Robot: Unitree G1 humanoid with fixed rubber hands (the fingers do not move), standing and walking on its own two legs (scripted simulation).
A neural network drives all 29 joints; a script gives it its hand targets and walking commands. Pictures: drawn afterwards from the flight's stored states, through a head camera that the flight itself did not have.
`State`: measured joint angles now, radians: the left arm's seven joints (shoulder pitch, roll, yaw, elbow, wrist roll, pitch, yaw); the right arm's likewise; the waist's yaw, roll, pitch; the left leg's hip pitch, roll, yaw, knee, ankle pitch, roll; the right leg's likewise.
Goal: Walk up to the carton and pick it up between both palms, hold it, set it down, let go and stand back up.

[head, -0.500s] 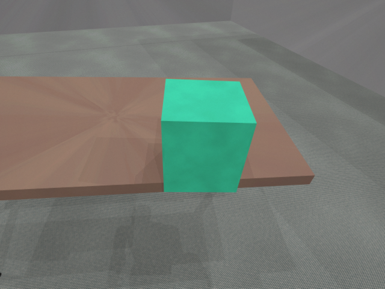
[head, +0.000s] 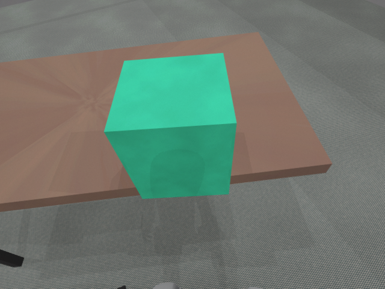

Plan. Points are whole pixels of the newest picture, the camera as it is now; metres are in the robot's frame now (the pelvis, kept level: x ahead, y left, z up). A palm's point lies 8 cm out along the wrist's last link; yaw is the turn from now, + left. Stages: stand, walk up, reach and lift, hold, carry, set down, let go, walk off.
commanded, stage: walk up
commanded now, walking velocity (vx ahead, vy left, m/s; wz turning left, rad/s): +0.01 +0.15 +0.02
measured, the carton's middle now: (179, 131) +0.43 +0.04 +0.08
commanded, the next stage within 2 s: stand in 1.20 s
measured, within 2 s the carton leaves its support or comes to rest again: neither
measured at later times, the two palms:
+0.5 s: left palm out of the picture -0.02 +0.29 -0.15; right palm out of the picture +0.07 -0.15 -0.12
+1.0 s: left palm out of the picture -0.03 +0.26 -0.14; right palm out of the picture -0.06 -0.16 -0.14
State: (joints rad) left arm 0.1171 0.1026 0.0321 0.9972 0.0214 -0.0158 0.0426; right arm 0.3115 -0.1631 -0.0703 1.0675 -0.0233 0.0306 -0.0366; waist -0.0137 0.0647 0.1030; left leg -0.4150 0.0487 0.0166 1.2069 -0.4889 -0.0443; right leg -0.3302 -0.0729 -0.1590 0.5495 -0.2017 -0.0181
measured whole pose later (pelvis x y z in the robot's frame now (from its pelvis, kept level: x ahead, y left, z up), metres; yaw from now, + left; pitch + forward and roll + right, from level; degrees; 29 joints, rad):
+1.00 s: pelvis -0.02 +0.05 +0.01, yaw +1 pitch -3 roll +0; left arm 0.28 0.11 0.02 1.14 0.00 0.00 0.03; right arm 0.34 -0.12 -0.02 1.15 -0.02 0.01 -0.02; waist -0.01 0.00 0.04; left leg -0.21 0.04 0.09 0.40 -0.15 0.00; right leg -0.09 0.01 -0.06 0.40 -0.26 -0.02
